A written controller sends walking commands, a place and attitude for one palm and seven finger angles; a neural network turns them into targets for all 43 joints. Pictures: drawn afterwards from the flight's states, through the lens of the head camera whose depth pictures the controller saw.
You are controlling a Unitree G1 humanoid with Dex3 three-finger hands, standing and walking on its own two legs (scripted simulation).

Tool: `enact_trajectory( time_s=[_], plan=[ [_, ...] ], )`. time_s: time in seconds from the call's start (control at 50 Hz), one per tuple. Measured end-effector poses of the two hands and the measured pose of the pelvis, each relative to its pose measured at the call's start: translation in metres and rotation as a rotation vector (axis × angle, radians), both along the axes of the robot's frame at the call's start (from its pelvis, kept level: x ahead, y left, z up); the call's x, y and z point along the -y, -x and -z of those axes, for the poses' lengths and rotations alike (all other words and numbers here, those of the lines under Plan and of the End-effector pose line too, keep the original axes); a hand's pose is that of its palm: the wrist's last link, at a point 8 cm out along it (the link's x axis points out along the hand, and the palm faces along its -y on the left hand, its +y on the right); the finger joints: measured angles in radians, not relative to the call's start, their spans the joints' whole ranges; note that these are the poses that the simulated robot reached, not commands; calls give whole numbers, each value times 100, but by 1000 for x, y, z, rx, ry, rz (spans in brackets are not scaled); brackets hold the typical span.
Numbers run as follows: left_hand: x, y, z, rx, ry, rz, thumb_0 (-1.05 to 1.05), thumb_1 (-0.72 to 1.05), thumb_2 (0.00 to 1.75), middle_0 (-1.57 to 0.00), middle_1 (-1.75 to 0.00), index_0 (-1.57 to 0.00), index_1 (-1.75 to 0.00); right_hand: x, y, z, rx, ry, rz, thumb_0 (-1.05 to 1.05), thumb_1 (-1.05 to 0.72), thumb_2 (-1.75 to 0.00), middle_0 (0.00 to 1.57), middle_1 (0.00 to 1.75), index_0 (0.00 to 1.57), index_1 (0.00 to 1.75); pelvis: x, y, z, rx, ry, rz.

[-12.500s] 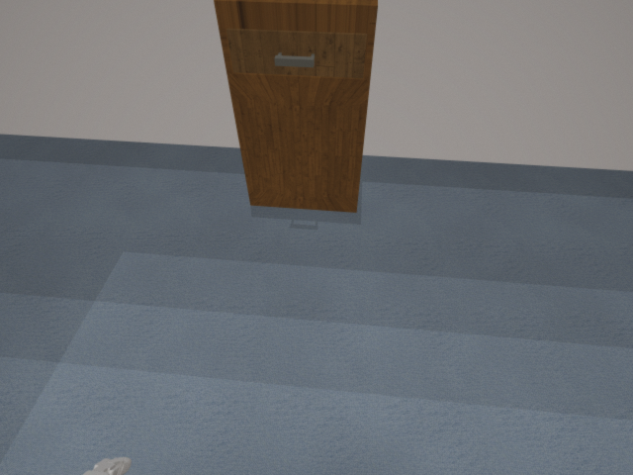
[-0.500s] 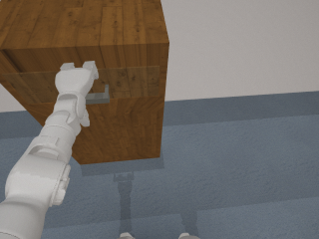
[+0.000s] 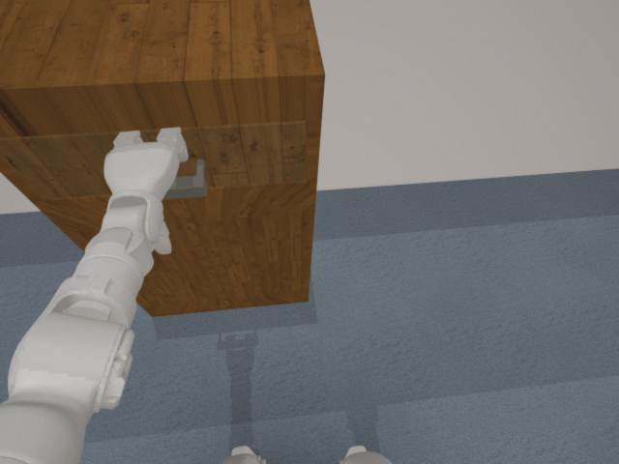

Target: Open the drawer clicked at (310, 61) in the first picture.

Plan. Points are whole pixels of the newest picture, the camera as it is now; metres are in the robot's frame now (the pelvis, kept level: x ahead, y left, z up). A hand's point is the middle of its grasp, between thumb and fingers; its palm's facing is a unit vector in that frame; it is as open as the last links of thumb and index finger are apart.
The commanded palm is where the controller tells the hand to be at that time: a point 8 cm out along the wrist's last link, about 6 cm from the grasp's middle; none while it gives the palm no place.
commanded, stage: lower the fingers behind the handle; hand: left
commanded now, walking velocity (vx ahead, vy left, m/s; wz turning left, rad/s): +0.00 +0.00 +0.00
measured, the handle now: (165, 178) +0.55 +0.19 -0.02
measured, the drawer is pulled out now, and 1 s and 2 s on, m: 0.00 0.00 0.00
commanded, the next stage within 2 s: close the thumb around the handle in 1.24 s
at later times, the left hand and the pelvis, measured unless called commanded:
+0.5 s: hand (158, 209) +0.49 +0.19 -0.02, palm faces -0.07 -0.04 -1.00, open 13.8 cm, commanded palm +0.48 +0.19 +0.04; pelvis -0.01 +0.00 -0.02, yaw +0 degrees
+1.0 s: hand (160, 214) +0.49 +0.19 -0.04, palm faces -0.04 -0.04 -1.00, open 13.8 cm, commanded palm +0.48 +0.18 +0.01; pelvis -0.02 +0.01 -0.03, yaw -1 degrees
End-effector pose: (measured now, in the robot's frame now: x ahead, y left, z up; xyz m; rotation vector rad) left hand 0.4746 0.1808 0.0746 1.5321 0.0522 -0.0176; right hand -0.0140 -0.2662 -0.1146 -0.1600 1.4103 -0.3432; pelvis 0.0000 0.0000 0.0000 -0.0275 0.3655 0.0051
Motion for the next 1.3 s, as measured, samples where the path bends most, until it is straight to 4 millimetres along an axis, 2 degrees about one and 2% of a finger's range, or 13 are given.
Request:
enact_trajectory(
  time_s=[0.2,0.4,0.7,0.84,1.08,1.3],
  plan=[
    [-8,2,13,-40,-9,-28,0,-49,30,-32,-120,-32,-120,1,1,3,7,11,-3,0,-91,-90,20,30,20,30,1,4,4,-12,3,-2],
    [-12,1,28,-24,0,-5,0,-49,30,-32,-120,-32,-120,2,11,8,-24,27,-7,0,-91,-90,20,30,20,30,0,7,14,-44,11,-4],
    [-13,-5,49,-24,8,-20,0,-49,30,-32,-120,-32,-120,-10,26,18,-52,22,10,0,-91,-90,20,30,20,30,-6,11,25,-81,21,5],
    [-16,-2,56,-25,8,-7,0,-49,30,-31,-121,-32,-120,-15,29,22,-64,15,8,0,-91,-90,20,30,20,30,-10,12,29,-88,26,7],
    [-12,-1,57,0,-1,-17,0,-49,30,-31,-121,-32,-120,-18,26,25,-51,14,0,0,-91,-90,20,30,20,30,-13,17,33,-88,33,-1],
    [-9,-9,58,-24,-2,-13,0,-49,30,-31,-121,-32,-120,-17,32,24,-48,31,6,0,-91,-90,20,30,20,30,-12,19,34,-98,33,0]
  ],
)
